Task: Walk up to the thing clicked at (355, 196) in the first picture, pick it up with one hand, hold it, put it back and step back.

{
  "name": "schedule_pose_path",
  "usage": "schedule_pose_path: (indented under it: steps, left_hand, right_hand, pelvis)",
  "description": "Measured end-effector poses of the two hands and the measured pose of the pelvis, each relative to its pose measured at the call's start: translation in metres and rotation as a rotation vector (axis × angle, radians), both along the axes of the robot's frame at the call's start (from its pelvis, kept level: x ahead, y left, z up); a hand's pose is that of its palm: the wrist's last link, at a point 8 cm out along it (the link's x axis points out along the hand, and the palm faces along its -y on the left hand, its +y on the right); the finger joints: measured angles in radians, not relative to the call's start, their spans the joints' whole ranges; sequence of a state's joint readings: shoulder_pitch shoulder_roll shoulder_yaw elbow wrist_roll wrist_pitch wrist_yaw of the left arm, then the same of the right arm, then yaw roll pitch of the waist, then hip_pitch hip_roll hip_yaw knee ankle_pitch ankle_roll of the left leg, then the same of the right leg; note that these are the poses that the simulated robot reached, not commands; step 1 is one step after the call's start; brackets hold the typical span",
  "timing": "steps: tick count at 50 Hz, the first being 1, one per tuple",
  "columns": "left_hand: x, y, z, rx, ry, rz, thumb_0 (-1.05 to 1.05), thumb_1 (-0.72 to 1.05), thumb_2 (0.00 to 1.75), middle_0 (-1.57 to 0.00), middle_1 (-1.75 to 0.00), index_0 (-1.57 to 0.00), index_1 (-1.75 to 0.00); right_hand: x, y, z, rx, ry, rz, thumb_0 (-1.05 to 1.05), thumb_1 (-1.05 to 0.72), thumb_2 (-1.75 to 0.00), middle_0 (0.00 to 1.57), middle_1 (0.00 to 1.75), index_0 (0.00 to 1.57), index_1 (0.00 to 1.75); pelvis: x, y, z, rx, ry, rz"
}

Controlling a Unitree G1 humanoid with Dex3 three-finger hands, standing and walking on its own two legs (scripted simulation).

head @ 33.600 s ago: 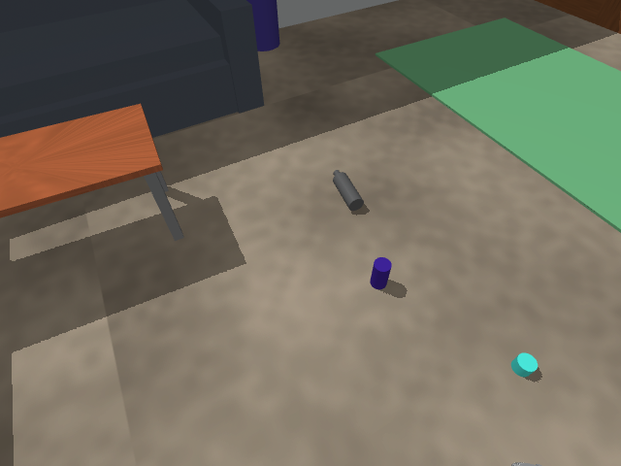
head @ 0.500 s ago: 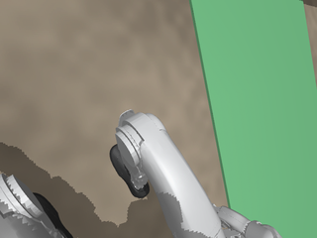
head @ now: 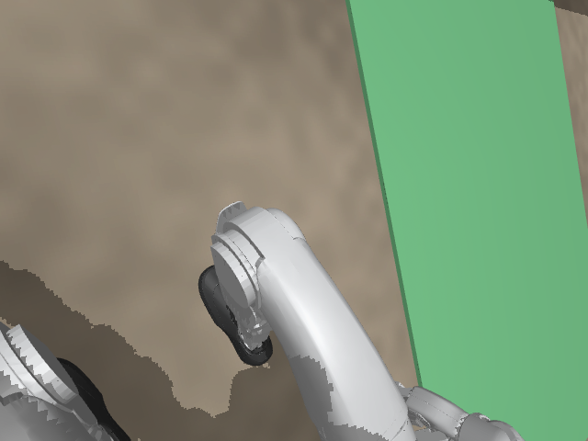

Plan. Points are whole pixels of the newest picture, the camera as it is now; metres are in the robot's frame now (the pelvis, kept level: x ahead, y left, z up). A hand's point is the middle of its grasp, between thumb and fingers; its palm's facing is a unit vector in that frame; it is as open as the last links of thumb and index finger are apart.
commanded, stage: close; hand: left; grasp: from above
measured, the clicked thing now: out of the picture +0.46 +0.34 -0.29
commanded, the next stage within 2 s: settle in 0.82 s
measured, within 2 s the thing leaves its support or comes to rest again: leaves its support in 1.36 s
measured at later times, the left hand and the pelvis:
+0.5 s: hand out of the picture +0.43 +0.33 -0.26, palm faces -0.03 -0.45 -0.89, open 10.5 cm; pelvis +0.00 +0.00 +0.00, yaw +0 degrees
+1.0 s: hand out of the picture +0.43 +0.34 -0.26, palm faces -0.02 -0.45 -0.89, open 10.2 cm; pelvis +0.00 +0.00 +0.00, yaw +0 degrees
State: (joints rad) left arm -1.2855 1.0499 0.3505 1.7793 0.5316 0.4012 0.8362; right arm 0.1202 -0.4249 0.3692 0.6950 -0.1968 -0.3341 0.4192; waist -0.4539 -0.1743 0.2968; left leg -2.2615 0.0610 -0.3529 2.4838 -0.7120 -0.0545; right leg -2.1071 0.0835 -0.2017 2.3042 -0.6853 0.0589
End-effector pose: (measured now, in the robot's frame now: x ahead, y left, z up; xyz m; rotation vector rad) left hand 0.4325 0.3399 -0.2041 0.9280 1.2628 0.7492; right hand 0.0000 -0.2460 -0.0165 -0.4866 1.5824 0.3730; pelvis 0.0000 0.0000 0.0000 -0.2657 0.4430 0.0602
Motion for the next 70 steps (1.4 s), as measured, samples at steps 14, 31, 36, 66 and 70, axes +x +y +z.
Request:
schedule_pose_path:
  steps: [14,31,36,66,70]
  left_hand:
    - [0.0,0.0,-0.001,0.002,0.004,0.011,0.0,-0.15,0.88,-0.35,-0.91,-0.35,-0.92]
    - [-0.003,-0.002,0.001,0.003,-0.002,-0.005,-0.01,-0.01,0.68,-0.49,-0.78,-0.5,-0.76]
    - [-0.003,-0.002,0.002,0.006,-0.002,-0.001,0.0,0.0,0.63,-0.53,-0.73,-0.54,-0.71]
    - [-0.004,0.007,0.009,-0.021,-0.02,0.05,0.0,0.03,0.46,-0.7,-0.5,-0.72,-0.48]
    - [-0.003,0.012,0.017,-0.034,-0.035,0.074,0.0,0.03,0.44,-0.71,-0.49,-0.73,-0.47]
  right_hand:
    - [0.006,-0.001,-0.006,0.019,-0.013,0.011,0.0,-0.91,-0.9,0.19,0.3,0.19,0.3]
    - [0.005,0.001,-0.01,0.026,-0.029,0.008,0.0,-0.91,-0.89,0.19,0.3,0.19,0.3]
    - [0.003,0.001,-0.009,0.026,-0.025,0.01,0.0,-0.91,-0.89,0.19,0.3,0.19,0.3]
    - [0.005,0.003,-0.006,0.026,-0.017,-0.013,0.0,-0.92,-0.9,0.19,0.3,0.19,0.3]
    - [0.009,0.0,-0.006,0.023,-0.021,-0.02,0.0,-0.92,-0.89,0.19,0.3,0.19,0.3]
  pelvis:
    - [0.0,-0.001,-0.001,0.005,0.003,-0.008]
    - [-0.002,-0.001,-0.001,0.005,-0.009,-0.006]
    - [-0.001,-0.001,-0.001,0.006,-0.009,-0.006]
    - [0.0,-0.001,0.003,0.006,0.007,-0.003]
    - [0.0,-0.001,0.006,0.01,0.024,0.001]
